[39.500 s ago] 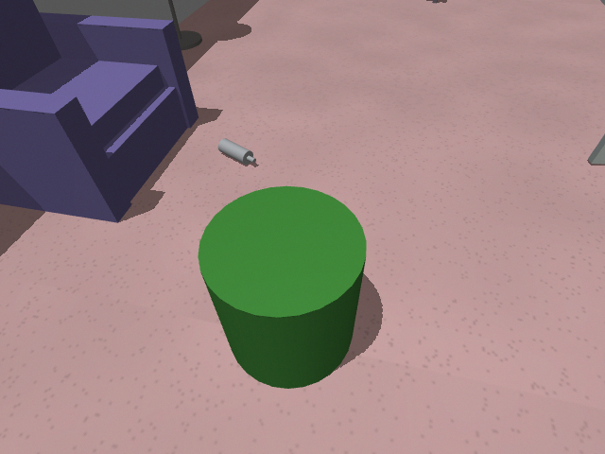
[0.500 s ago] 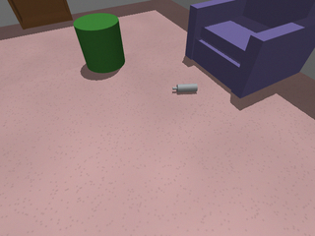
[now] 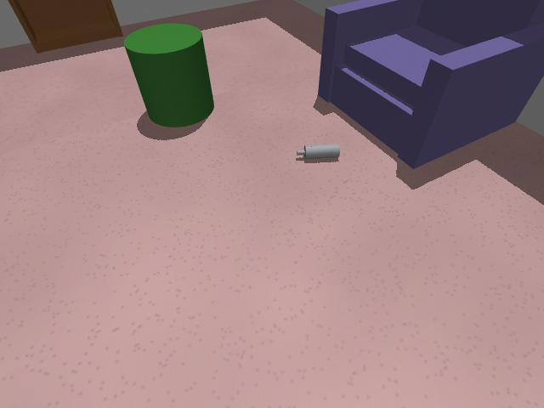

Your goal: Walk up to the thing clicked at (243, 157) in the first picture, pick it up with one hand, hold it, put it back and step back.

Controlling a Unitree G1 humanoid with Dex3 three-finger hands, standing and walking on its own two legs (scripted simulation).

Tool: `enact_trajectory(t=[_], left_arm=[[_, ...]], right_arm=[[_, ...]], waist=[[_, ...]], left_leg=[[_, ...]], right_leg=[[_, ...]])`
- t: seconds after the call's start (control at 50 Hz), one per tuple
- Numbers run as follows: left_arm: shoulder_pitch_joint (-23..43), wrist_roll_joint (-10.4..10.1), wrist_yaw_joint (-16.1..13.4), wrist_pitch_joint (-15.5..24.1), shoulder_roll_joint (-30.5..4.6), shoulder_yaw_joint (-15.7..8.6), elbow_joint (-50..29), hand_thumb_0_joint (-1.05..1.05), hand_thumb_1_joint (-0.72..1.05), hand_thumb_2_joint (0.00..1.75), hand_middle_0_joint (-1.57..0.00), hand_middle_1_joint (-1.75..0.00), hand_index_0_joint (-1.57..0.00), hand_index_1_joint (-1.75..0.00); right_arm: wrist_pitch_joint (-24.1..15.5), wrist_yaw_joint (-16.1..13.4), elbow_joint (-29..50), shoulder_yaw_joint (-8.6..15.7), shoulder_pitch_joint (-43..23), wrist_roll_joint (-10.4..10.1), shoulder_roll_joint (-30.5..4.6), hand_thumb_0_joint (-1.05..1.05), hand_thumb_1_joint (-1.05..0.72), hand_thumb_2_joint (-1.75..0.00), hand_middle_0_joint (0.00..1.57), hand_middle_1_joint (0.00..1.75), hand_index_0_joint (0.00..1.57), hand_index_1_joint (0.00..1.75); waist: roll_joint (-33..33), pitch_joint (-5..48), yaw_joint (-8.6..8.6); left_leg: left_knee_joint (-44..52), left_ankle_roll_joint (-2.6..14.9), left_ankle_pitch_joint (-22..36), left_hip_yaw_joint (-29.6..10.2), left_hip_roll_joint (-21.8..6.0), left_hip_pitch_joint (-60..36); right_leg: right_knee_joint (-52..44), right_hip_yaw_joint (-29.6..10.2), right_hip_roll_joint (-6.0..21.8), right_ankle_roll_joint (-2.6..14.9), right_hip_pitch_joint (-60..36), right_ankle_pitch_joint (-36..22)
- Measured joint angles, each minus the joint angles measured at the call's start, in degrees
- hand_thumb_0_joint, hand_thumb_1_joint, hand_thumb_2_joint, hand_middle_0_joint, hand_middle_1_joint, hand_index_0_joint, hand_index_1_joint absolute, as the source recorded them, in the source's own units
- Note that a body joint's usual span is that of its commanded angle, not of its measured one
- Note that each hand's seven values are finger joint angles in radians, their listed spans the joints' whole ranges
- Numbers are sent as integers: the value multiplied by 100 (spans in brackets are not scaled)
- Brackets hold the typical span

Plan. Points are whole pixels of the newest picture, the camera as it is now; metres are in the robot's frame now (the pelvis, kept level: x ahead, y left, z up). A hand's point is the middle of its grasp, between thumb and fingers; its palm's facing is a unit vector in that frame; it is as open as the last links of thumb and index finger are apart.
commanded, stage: stand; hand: right
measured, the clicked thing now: (317, 151) +1.56 -0.20 -0.74
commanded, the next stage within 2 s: walk up in 0.58 s
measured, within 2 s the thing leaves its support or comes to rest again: neither
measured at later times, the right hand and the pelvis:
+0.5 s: hand out of the picture +0.08 -0.25 -0.15, palm faces -0.03 +0.94 -0.35, open 7.4 cm; pelvis +0.00 +0.00 +0.00, yaw +0 degrees
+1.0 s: hand out of the picture +0.14 -0.25 -0.13, palm faces +0.00 +0.91 -0.42, open 7.4 cm; pelvis +0.11 +0.04 -0.01, yaw +2 degrees
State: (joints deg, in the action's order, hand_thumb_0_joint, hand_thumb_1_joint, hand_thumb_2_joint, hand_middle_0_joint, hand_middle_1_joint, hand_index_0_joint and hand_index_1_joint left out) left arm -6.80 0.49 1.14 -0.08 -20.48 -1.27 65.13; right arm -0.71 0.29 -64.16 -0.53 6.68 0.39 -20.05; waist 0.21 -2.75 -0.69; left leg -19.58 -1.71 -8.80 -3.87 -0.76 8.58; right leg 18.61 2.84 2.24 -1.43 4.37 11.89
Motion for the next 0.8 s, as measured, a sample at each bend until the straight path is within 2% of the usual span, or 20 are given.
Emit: enact_trajectory(t=[0.58, 0.6, 0.66, 0.68, 0.74, 0.8], left_arm=[[10, -11, -21, 2, 5, 13, -64, 1, 90, 90, -20, -30, -21, -30], [-25, 16, 22, 4, 7, -33, -113, 1, 90, 90, -20, -30, -21, -30], [-266, 103, 191, 77, -43, -186, -297, 1, 90, 90, -20, -30, -21, -30], [-335, 119, 225, 102, -70, -227, -354, 1, 90, 90, -20, -30, -21, -30], [-431, 166, 257, 201, -180, -371, -501, 1, 90, 90, -20, -30, -21, -30], [-546, 194, 277, 182, -235, -461, -599, 1, 90, 90, -20, -30, -21, -30]], right_arm=[[2, -16, 54, -5, -1, -2, -1, 1, -91, -90, 20, 30, 21, 30], [4, 35, 99, 51, 27, 27, -3, 1, -91, -90, 20, 30, 21, 30], [-26, 227, 248, 227, 261, 131, -67, 1, -91, -90, 20, 30, 21, 30], [-19, 270, 287, 273, 337, 145, -113, 1, -91, -90, 20, 30, 21, 30], [5, 325, 370, 369, 459, 155, -256, 1, -91, -90, 20, 30, 21, 30], [-27, 400, 398, 438, 566, 150, -442, 1, -91, -90, 20, 30, 21, 30]], waist=[[9, 26, 6], [8, 44, 12], [2, 247, 62], [-15, 305, 78], [49, 194, 80], [-36, 96, 36]], left_leg=[[-29, -8, -61, 18, -20, -56], [-138, 33, -247, 20, -10, -5], [-753, 196, -1381, -25, 37, 263], [-945, 240, -1597, -29, 30, 369], [-1597, 243, -1536, 271, 15, 668], [-1472, 217, -1485, 385, -114, 723]], right_leg=[[-11, -17, -18, 6, -66, 32], [120, -12, -11, 66, -7, 243], [635, 22, 0, 282, 188, 1305], [670, 52, -6, 320, 208, 1369], [513, 151, 114, 272, 71, 472], [589, 272, 143, 132, -137, 720]])
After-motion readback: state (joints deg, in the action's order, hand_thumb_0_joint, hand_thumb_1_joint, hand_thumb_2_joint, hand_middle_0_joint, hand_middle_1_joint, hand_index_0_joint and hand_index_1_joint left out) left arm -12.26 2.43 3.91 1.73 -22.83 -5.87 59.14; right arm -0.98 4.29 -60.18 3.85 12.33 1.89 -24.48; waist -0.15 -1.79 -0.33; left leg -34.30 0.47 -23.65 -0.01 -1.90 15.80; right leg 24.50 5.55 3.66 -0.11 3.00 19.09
